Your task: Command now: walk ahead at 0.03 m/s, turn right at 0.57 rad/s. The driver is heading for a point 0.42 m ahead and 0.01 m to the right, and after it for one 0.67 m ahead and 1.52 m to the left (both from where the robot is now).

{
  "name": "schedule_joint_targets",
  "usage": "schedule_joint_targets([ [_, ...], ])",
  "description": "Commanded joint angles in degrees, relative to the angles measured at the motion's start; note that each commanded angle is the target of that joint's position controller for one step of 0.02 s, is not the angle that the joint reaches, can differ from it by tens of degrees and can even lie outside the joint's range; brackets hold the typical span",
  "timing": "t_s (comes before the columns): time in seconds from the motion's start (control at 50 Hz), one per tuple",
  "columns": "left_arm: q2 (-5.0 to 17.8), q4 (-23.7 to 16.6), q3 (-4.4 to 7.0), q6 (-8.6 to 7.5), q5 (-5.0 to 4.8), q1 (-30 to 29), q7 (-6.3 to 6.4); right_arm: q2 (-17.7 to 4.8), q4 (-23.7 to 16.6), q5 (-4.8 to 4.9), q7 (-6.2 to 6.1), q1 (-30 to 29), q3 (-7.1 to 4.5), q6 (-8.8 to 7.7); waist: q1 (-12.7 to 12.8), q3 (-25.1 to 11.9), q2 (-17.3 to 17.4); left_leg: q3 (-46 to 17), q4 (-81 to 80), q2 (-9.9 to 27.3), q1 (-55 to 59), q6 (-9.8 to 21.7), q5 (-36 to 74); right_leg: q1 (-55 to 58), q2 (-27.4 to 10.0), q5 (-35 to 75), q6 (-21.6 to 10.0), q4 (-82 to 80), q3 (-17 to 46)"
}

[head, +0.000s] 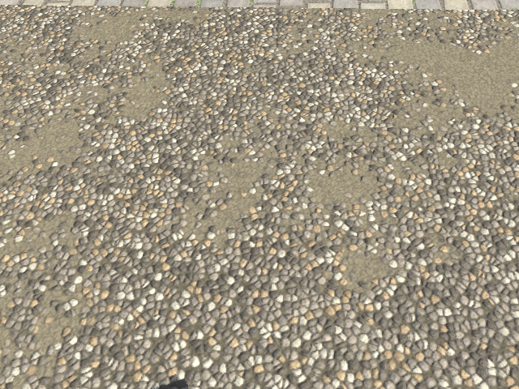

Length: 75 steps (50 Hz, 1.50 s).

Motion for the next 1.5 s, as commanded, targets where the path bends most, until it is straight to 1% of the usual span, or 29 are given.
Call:
schedule_joint_targets([
  [0.02, 9.1, -4.79, 2.23, -0.06, 0.06, -1.17, 0.68, -4.64, -3.03, 0.32, 0.16, 1.74, -1.06, -0.85, -0.61, -9.59, -9.5, 1.1, -4.54, -1.69, 3.76, -0.19, 1.02, 8.1, -13.23, -8.79, -8.41, -8.88, 17.65],
  [0.12, 8.63, -6.42, 1.93, 1.21, -0.77, -2.19, 1.02, -5.56, -1.97, 0.93, 1.78, 7.85, -1.58, -2.38, -3.55, -9.18, -10.39, 2.83, -23.92, -2.47, 15.57, 2.68, 6.32, 7.59, -10.84, -4.79, -5.4, -4.79, 20.56],
  [0.14, 7.07, -6.7, 1.48, 1.47, -0.96, -1.1, 1.21, -8.11, -1.4, 0.31, 1.88, 10.39, -2.38, -2.38, -3.88, -9.56, -7.49, -0.23, -28.48, 3.03, 22.4, 4.5, 8.84, 2.72, -7.97, -9.19, -2.72, -0.58, 18.04],
  [0.16, 3.41, -7.48, 0.68, 1.47, -0.99, 0.54, 1.05, -13.09, -2.19, -1.26, 1.56, 9.48, -3.37, -1.87, -1.35, -8.73, 7.31, -13.47, -31.79, 16.69, 27.65, 10.22, 12.79, -7.82, -0.15, -21.6, 0.54, 13.46, 7.55],
  [0.18, 6.93, -9.5, 1.77, 0.43, -0.62, -0.76, 0.55, -13.33, -3.27, -3.44, 1.81, 7.68, -3.42, -1.73, -1.09, -6.49, 17.98, -25.31, -34.51, 23.98, 22.63, 18.58, 21.28, -14.72, 2.77, -30.5, 2.97, 25.76, 2.47],
  [0.2, 10.97, -7.99, 3.04, 0.09, -0.17, 1.0, 0.1, -10.13, -5.59, -3.08, 1.5, 3.61, -2.62, -1.94, 0.04, -6.15, 12.02, -20.76, -33.27, 23.17, 21.8, 18.93, 23.88, -14.04, -0.38, -26.87, 4.14, 35.1, 4.12],
  [0.24, 9.22, -4.72, 3.1, 1.13, -0.36, 4.18, 0.32, -6.57, -6.89, -1.05, 1.11, 0.59, -1.79, -1.75, 0.89, -5.6, 6.26, -9.48, -30.48, 15.44, 22.23, 13.57, 23.42, -13.42, -0.86, -20.42, 5.94, 41.89, 2.22],
  [0.4, 2.25, -8.46, -0.28, 1.31, -0.29, -2.24, -0.28, -8.33, -6.34, -0.09, 0.8, 6.13, -1.84, -0.37, -3.64, -5.65, 10.49, -0.98, -29.81, 13.34, 25.9, 15.9, 27.21, -4.98, -4.91, -18.4, 8.96, 23.41, -3.93],
  [0.5, 3.26, -6.37, -0.02, 1.06, -0.49, 2.04, -1.1, -8.85, -5.56, 1.57, 1.8, 6.45, -1.58, -0.07, -1.91, -4.95, 10.25, -1.09, -25.95, 13.13, 21.74, 14.56, 27.64, 10.78, -3.92, -6.36, 5.31, -2.46, -8.81],
  [0.52, 4.14, -6.14, 0.11, 1.02, -0.21, 2.63, -1.09, -7.71, -4.48, 1.74, 1.95, 8.84, -1.13, -0.37, -1.77, -4.94, 8.65, -0.52, -24.87, 12.04, 19.09, 11.71, 24.82, 16.3, -4.77, -0.23, 3.56, -8.3, -6.92],
  [0.54, 6.8, -6.54, 0.5, 1.07, 0.18, 3.89, -0.6, -5.52, -4.52, 0.22, 2.4, 10.28, -0.26, -1.06, -2.62, -8.47, 2.66, 2.06, -20.54, 9.29, 14.28, 7.27, 16.54, 24.95, -11.43, 11.82, 1.65, -6.49, 0.87],
  [0.56, 10.21, -7.09, 0.94, 1.53, 0.82, 3.13, 0.03, -2.31, -5.25, -2.19, 3.33, 12.04, 0.87, -2.1, -5.39, -9.87, -10.99, 7.48, -14.44, 3.95, 7.07, 2.89, -2.27, 28.95, -20.7, 27.86, -3.38, -2.05, 9.04],
  [0.58, 5.53, -6.6, -0.37, 0.94, 1.49, 1.08, -0.65, -2.76, -6.23, -1.42, 2.98, 8.01, 0.94, -2.16, -3.13, -9.79, -13.54, 6.39, -15.84, 3.76, 9.7, 1.28, -6.49, 20.17, -22.54, 17.83, -8.63, -4.33, 10.35],
  [0.62, 2.84, -6.45, -1.15, -0.34, 1.78, -3.05, -1.35, -4.5, -5.52, -0.89, 2.57, 5.44, 0.58, -1.6, -3.65, -6.38, -9.7, 6.73, -19.53, 3.58, 14.23, 0.77, 4.97, 15.8, -15.3, 4.18, -4.16, -4.7, 5.07],
  [0.7, 3.18, -4.88, -1.46, -0.95, 1.34, -0.16, -1.48, -5.65, -3.54, -0.7, 2.48, 8.39, 0.38, -0.89, -3.04, -3.08, -5.84, 7.9, -21.25, 2.77, 18.39, 1.43, 7.21, 11.16, -10.51, -9.85, -0.17, -4.86, 1.96],
  [0.78, 9.21, -3.4, 0.38, -0.66, -0.27, 5.9, -0.88, -4.79, -5.0, 1.01, 2.6, 4.27, 0.13, -2.14, 1.23, 4.55, -10.72, 10.25, -8.26, -0.24, 3.49, 4.16, -6.69, 11.14, -19.19, -40.01, -8.13, -14.12, 17.29],
  [0.84, 7.79, -2.66, 0.17, -2.64, -0.66, 6.84, -0.77, -5.53, -6.31, 2.12, 3.64, 3.23, -0.42, -4.06, 1.05, 4.81, -11.22, 4.9, 0.23, 4.03, -5.12, 7.7, -12.06, 16.4, -24.06, -33.56, -10.95, -15.49, 22.87],
  [0.94, 6.49, -3.63, -0.02, -2.24, -1.26, -0.18, -1.74, -4.3, -0.25, 1.02, 5.37, 15.65, -0.55, -5.4, -6.25, -2.18, -5.91, 12.1, -18.69, -1.78, 25.93, 6.92, 9.31, 3.84, -14.15, -18.55, -5.29, -7.24, 4.87],
  [0.96, 4.22, -3.69, -0.71, -2.43, -0.81, -0.25, -1.84, -5.32, 1.1, 0.97, 5.18, 20.39, -1.03, -5.22, -7.96, -3.05, -3.42, 9.28, -19.59, -0.23, 32.13, 7.03, 7.56, -0.57, -11.85, -18.47, -3.34, -0.72, 2.07],
  [0.98, -0.21, -4.89, -2.06, -2.99, 0.09, -0.98, -2.08, -10.0, 1.19, 0.76, 4.46, 26.15, -1.93, -5.33, -9.28, -4.13, 9.93, -9.06, -28.87, 12.35, 37.43, 10.94, 1.47, -8.32, -5.89, -20.7, 1.42, 19.95, -4.81],
  [1.0, 1.52, -7.46, -1.43, -4.17, -1.26, -0.22, -1.67, -15.22, 0.17, 0.15, 5.01, 27.37, -2.77, -5.7, -8.27, -3.91, 19.16, -34.07, -38.9, 22.82, 38.91, 20.03, -11.84, -19.95, -1.6, -29.34, 2.76, 33.74, -3.89],
  [1.02, 5.02, -6.51, -0.57, -5.07, -2.57, 0.53, -1.55, -12.07, -1.34, 0.06, 4.9, 22.6, -1.87, -6.07, -6.45, 0.19, 11.6, -35.24, -40.15, 23.69, 36.17, 21.07, -19.77, -24.64, -5.95, -26.5, 1.85, 40.96, -0.07],
  [1.06, 5.45, -4.74, -0.28, -5.65, -1.89, 0.55, -1.78, -8.47, -2.95, 0.03, 4.67, 17.51, -0.67, -6.24, -4.49, 3.37, 4.89, -22.96, -39.69, 18.41, 33.08, 16.78, -14.12, -25.92, -10.09, -14.38, 0.24, 40.74, -1.35],
  [1.18, 2.77, -4.42, -0.4, -4.98, -0.42, -1.65, -2.62, -6.55, -1.82, 0.25, 3.98, 20.2, 0.32, -5.62, -4.2, 1.22, 3.69, -3.61, -40.77, 11.57, 32.9, 13.96, 22.75, -22.08, -11.49, 0.57, 3.08, 30.29, -5.42],
  [1.36, 0.48, -9.61, -1.84, -7.1, -0.68, -16.82, -5.2, -7.47, 0.93, 0.77, 2.45, 24.76, 0.23, -3.45, -6.96, 5.75, 3.93, 1.85, -38.09, 10.8, 32.37, 12.8, 35.66, -12.75, -6.48, 10.64, 2.93, 4.48, -8.92],
  [1.44, 6.38, -6.14, 0.57, -7.98, 0.39, -3.22, -4.39, -9.62, -0.57, 1.11, 1.84, 20.01, -0.77, -2.64, 2.17, -4.85, 7.65, 0.45, -20.44, 9.0, 34.92, 9.01, 56.75, 6.64, -2.73, 12.4, -1.33, -1.38, -8.92],
  [1.46, 9.36, -4.46, 1.29, -7.95, 1.31, 4.89, -3.43, -8.71, -2.36, 0.64, 1.87, 18.54, -0.48, -2.85, 5.6, -11.99, 6.24, 0.84, -8.63, 6.36, 25.75, 6.81, 47.97, 23.75, -8.77, 26.98, -4.08, 1.04, -4.48],
  [1.48, 13.93, -3.91, 1.91, -7.24, 3.36, 10.29, -2.47, -2.73, -4.44, -0.78, 2.12, 23.09, 1.1, -3.26, 3.65, -22.74, -8.59, 3.1, 14.35, -1.58, 5.76, 3.13, 7.15, 47.02, -26.6, 52.92, -11.65, 8.48, 11.44],
  [1.5, 10.3, -5.05, 0.6, -6.47, 2.75, 10.27, -2.67, -3.36, -2.77, 0.66, 2.56, 30.0, 1.39, -3.49, 2.56, -35.29, -14.75, -4.33, 27.99, -5.4, -0.88, 1.94, -22.84, 53.23, -35.15, 52.19, -18.09, 5.67, 25.45],
])
Keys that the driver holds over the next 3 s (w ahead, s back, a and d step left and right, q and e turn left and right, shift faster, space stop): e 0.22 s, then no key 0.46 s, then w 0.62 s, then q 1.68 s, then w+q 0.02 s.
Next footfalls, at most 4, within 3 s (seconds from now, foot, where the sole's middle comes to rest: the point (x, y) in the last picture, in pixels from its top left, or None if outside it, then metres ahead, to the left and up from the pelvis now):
0.14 left None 0.08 0.15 -0.77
0.54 right None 0.01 -0.11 -0.77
0.96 left None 0.14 0.12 -0.77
1.46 right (358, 386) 0.44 -0.17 -0.77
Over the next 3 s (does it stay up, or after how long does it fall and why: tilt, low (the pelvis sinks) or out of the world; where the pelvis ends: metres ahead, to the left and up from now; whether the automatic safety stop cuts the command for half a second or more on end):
stays up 0.37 0.01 0.01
